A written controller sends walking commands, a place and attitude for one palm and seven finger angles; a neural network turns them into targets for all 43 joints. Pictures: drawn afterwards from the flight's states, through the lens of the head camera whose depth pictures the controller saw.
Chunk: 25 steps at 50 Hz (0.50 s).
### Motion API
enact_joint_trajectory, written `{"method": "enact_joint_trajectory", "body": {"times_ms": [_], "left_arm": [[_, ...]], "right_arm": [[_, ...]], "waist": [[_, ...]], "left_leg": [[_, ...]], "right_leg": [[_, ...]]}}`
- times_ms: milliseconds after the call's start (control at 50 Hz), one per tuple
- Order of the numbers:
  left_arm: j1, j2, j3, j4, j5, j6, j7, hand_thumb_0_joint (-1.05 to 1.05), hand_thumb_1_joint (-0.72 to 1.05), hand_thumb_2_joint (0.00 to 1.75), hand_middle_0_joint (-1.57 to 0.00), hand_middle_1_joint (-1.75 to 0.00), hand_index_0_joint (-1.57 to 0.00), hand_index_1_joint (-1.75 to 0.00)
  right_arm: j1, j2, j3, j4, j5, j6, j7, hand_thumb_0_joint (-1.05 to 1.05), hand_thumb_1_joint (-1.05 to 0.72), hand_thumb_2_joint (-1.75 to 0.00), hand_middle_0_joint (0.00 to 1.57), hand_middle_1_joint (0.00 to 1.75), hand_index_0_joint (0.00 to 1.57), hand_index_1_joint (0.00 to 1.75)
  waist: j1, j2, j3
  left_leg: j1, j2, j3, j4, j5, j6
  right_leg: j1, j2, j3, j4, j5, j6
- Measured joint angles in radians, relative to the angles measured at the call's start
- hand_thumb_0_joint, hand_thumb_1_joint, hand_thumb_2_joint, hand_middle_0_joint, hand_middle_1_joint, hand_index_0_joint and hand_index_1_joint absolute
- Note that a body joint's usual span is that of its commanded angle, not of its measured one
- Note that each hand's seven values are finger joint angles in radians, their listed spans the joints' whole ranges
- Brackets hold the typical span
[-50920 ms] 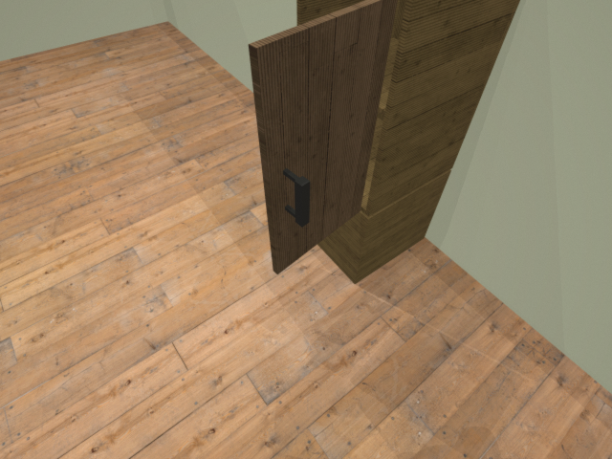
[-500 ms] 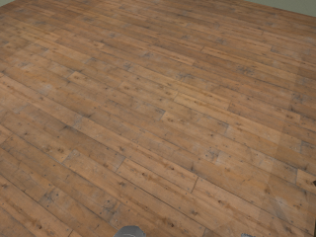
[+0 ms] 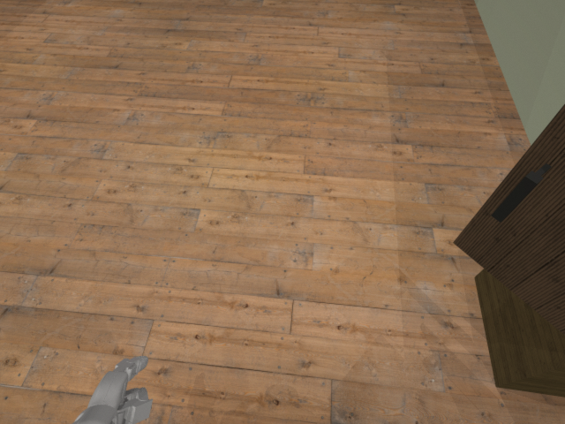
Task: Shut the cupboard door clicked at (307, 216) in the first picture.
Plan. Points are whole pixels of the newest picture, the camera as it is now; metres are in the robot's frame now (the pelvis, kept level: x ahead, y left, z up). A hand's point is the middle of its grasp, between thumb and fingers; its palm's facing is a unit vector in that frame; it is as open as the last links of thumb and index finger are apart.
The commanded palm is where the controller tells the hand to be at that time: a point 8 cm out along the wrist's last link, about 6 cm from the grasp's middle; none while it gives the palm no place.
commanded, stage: turn to face it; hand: left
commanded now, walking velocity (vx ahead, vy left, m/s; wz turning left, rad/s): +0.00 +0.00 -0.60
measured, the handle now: (521, 192) +0.52 -0.43 -0.05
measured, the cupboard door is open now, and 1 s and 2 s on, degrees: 45 45 45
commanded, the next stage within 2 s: take the last steps up to it in 1.38 s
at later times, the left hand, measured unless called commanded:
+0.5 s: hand (152, 410) +0.15 +0.22 -0.16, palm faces -0.23 -0.95 -0.19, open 7.4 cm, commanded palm none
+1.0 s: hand (219, 363) +0.22 +0.12 -0.14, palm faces -0.55 -0.80 -0.24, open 7.4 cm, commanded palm none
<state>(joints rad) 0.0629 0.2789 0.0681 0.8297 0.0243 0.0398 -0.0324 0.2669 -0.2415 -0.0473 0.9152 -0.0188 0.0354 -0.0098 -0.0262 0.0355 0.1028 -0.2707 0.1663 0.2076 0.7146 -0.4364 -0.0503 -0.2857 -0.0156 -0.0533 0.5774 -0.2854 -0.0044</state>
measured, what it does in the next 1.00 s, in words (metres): steps on the spot, turning right: left foot, then right foot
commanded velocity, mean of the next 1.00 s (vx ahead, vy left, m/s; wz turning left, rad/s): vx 0.00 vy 0.00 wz -0.59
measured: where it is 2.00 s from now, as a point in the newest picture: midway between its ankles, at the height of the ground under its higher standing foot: outside the picture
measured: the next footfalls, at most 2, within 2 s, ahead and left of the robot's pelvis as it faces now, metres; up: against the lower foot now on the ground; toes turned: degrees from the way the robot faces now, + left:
left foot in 0.34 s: +0.10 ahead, +0.13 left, +0.00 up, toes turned -9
right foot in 0.76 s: -0.01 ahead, -0.12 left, +0.00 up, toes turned -31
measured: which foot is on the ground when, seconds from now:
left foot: up 0.00-0.32, down 0.34-0.76, up 0.78-1.00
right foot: down 0.00-0.34, up 0.36-0.74, down 0.76-1.00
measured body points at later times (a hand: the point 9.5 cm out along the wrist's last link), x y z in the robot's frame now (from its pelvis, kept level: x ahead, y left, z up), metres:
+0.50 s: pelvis +0.03 +0.04 +0.02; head +0.09 +0.06 +0.46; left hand +0.17 +0.27 -0.15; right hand +0.05 -0.23 -0.10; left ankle +0.06 +0.14 -0.72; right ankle -0.06 -0.09 -0.64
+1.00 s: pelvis +0.03 +0.01 +0.01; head +0.06 -0.02 +0.46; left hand +0.25 +0.16 -0.13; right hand -0.06 -0.26 -0.13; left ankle +0.10 +0.12 -0.68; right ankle -0.04 -0.10 -0.72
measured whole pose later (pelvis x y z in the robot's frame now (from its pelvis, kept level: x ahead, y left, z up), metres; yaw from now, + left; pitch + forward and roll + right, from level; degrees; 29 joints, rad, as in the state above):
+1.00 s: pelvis +0.03 +0.01 +0.01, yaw -34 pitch +2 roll +0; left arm 0.16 0.21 0.05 0.88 0.03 0.05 -0.01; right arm 0.19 -0.26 -0.06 0.88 -0.01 0.06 -0.01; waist -0.01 0.02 0.07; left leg -0.47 0.07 0.05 0.93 -0.42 -0.09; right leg -0.29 0.02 0.05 0.53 -0.27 0.00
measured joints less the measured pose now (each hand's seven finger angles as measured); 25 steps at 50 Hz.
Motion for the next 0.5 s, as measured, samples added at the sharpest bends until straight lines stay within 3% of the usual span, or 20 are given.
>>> {"method": "enact_joint_trajectory", "body": {"times_ms": [60,140,260,340,380,420,460,500], "left_arm": [[0.018,-0.035,-0.018,0.004,-0.006,-0.017,0.020,0.00,0.91,0.90,-0.20,-0.30,-0.20,-0.30],[0.057,-0.065,-0.029,0.016,-0.006,-0.004,0.032,0.00,0.91,0.90,-0.20,-0.30,-0.20,-0.30],[0.107,-0.085,-0.029,0.039,0.002,0.008,0.025,0.01,0.90,0.89,-0.20,-0.30,-0.20,-0.30],[0.135,-0.074,-0.015,0.050,-0.001,0.021,0.023,0.01,0.90,0.89,-0.20,-0.30,-0.21,-0.30],[0.132,-0.056,-0.004,0.057,-0.007,0.032,0.020,0.01,0.90,0.89,-0.20,-0.30,-0.20,-0.30],[0.128,-0.038,0.006,0.065,-0.003,0.039,0.016,0.01,0.91,0.89,-0.20,-0.30,-0.20,-0.30],[0.123,-0.021,0.017,0.069,-0.002,0.040,0.007,0.01,0.91,0.89,-0.20,-0.30,-0.20,-0.30],[0.120,-0.009,0.025,0.066,-0.003,0.040,0.001,0.01,0.91,0.90,-0.20,-0.30,-0.20,-0.30]], "right_arm": [[-0.039,-0.027,-0.008,0.007,0.007,0.028,-0.011,0.01,-0.91,-0.89,0.21,0.30,0.21,0.30],[-0.078,-0.025,-0.007,-0.011,0.008,0.029,-0.010,0.01,-0.91,-0.89,0.20,0.30,0.20,0.30],[-0.112,-0.003,-0.004,-0.046,0.012,0.019,-0.005,0.01,-0.91,-0.89,0.20,0.30,0.20,0.30],[-0.114,0.010,0.005,-0.070,0.016,-0.007,-0.008,0.01,-0.91,-0.89,0.20,0.30,0.20,0.30],[-0.113,0.024,0.015,-0.074,0.006,-0.022,-0.010,0.01,-0.91,-0.89,0.20,0.30,0.20,0.30],[-0.107,0.036,0.028,-0.079,-0.004,-0.028,-0.012,0.00,-0.91,-0.89,0.21,0.30,0.20,0.30],[-0.093,0.047,0.037,-0.082,-0.009,-0.029,-0.015,0.00,-0.91,-0.89,0.21,0.30,0.21,0.30],[-0.080,0.054,0.041,-0.078,-0.009,-0.028,-0.018,0.00,-0.91,-0.89,0.21,0.30,0.21,0.30]], "waist": [[-0.011,0.033,0.016],[-0.008,0.016,0.016],[0.015,-0.025,-0.001],[0.031,-0.050,-0.021],[0.037,-0.075,-0.020],[0.044,-0.081,-0.013],[0.045,-0.081,-0.008],[0.047,-0.076,-0.005]], "left_leg": [[-0.124,-0.044,-0.125,0.299,-0.099,-0.017],[-0.213,-0.074,-0.168,0.401,-0.018,-0.037],[-0.203,-0.098,-0.188,0.215,0.021,-0.038],[-0.094,-0.117,-0.188,-0.078,0.119,-0.019],[-0.094,-0.119,-0.165,-0.081,0.131,0.028],[-0.080,-0.101,-0.138,-0.081,0.123,0.059],[-0.051,-0.086,-0.118,-0.122,0.136,0.066],[-0.021,-0.071,-0.097,-0.168,0.157,0.065]], "right_leg": [[-0.013,0.024,0.024,0.033,-0.050,-0.008],[0.013,0.036,0.072,-0.029,-0.011,-0.005],[0.018,0.046,0.132,-0.053,0.001,0.007],[-0.018,0.061,0.177,0.002,-0.028,0.034],[-0.072,0.061,0.175,0.133,-0.140,0.027],[-0.141,0.065,0.137,0.343,-0.230,0.032],[-0.188,0.053,0.095,0.497,-0.222,0.044],[-0.206,0.034,0.064,0.556,-0.196,0.056]]}}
